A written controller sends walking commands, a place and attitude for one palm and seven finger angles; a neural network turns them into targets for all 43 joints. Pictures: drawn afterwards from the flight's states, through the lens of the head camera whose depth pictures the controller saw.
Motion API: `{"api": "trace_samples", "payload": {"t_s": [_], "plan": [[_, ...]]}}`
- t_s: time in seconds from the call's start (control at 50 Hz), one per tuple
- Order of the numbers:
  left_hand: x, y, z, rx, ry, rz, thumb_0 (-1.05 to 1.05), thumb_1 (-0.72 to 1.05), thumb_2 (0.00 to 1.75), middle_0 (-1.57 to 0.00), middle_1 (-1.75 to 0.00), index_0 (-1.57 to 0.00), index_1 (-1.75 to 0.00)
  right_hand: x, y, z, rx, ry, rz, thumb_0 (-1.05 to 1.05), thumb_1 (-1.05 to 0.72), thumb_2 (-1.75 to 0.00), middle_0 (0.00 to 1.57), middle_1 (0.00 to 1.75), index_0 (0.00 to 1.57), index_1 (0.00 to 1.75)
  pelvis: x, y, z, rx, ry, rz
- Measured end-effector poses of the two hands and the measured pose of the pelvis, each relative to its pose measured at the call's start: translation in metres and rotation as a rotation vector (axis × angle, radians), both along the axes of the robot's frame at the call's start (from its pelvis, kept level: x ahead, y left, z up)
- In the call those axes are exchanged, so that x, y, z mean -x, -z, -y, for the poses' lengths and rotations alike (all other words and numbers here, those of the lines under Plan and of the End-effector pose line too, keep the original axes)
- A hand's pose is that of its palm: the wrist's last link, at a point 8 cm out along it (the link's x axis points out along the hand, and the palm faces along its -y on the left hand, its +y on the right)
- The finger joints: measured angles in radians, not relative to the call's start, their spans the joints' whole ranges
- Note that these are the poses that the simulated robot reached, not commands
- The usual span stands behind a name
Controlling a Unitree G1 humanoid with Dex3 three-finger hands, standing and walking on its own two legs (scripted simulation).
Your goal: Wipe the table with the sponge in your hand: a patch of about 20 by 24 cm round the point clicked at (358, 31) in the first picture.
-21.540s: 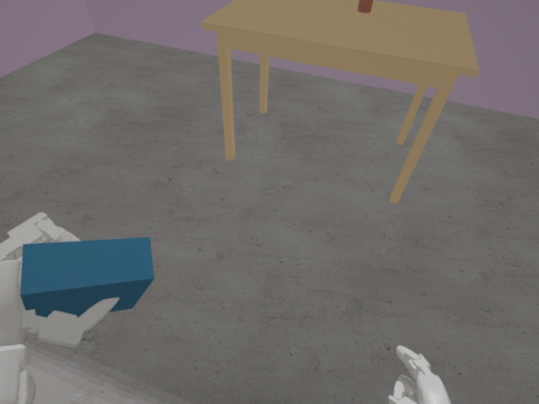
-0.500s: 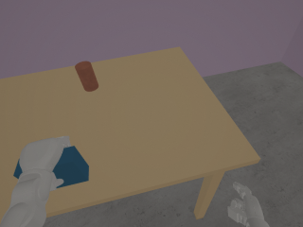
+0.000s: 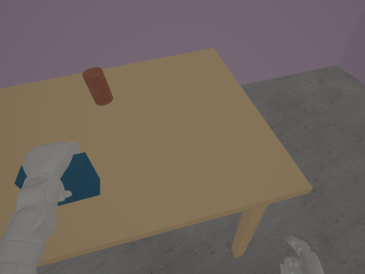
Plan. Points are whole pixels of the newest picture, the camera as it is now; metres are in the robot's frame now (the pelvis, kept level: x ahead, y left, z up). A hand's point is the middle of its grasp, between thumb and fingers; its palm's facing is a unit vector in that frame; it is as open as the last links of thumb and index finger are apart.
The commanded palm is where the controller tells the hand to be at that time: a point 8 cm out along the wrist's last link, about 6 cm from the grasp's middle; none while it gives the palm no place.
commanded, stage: wipe forward along the first lane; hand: left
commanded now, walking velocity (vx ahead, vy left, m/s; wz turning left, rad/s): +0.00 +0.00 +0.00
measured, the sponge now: (66, 185) +0.28 +0.32 +0.03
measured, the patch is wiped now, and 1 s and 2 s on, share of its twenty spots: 0.20 0.25 0.35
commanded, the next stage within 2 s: slide across to the middle lane in 1.04 s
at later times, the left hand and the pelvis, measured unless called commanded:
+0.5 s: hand (63, 158) +0.33 +0.34 +0.07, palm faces -0.12 +0.01 -0.99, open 8.9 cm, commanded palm +0.31 +0.33 +0.10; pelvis -0.01 +0.01 +0.00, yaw +0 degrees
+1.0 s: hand (64, 142) +0.38 +0.36 +0.07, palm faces -0.15 +0.01 -0.99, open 8.9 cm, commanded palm +0.37 +0.35 +0.10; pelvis +0.00 +0.02 +0.00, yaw -1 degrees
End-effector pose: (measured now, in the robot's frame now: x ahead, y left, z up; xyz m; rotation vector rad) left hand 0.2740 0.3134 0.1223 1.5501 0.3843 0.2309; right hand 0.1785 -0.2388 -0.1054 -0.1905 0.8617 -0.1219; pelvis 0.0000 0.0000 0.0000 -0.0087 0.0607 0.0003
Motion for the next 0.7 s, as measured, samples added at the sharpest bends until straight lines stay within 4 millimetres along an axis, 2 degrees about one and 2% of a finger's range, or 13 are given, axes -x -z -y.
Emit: {"api": "trace_samples", "payload": {"t_s": [0.14,0.3,0.5,0.7], "plan": [[-0.009,0.001,-0.004,-0.001,0.007,0.005,0.01,-0.47,1.16,-0.86,-1.43,-0.87,-1.44,0.015,0.005,0.009,0.012,0.032,-0.042,0.01,-0.90,-0.90,0.20,0.30,0.20,0.30,0.000,0.001,-0.001,0.001,0.002,-0.015],[-0.017,0.001,-0.007,-0.007,0.009,0.008,0.00,-0.48,1.17,-0.87,-1.43,-0.87,-1.44,0.024,0.007,0.008,0.013,0.046,-0.060,0.01,-0.90,-0.90,0.20,0.30,0.20,0.30,0.003,0.002,-0.004,0.003,0.000,-0.023],[-0.041,-0.001,-0.014,-0.023,0.010,-0.020,0.01,-0.48,1.18,-0.87,-1.43,-0.87,-1.45,0.032,0.008,0.003,0.010,0.051,-0.075,0.01,-0.90,-0.90,0.20,0.30,0.20,0.30,0.007,0.003,-0.006,0.007,-0.003,-0.041],[-0.061,0.000,-0.024,-0.020,0.023,-0.028,0.01,-0.48,1.18,-0.87,-1.43,-0.87,-1.45,0.052,0.011,0.010,0.033,0.086,-0.141,0.01,-0.90,-0.90,0.20,0.30,0.20,0.30,0.005,0.003,-0.009,0.011,0.004,-0.062]]}}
